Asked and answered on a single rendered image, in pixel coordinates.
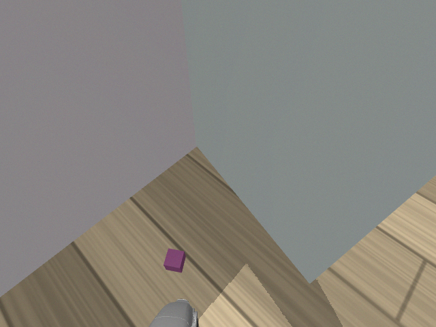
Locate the cube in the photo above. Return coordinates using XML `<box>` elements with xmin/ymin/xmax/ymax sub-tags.
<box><xmin>163</xmin><ymin>249</ymin><xmax>186</xmax><ymax>273</ymax></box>

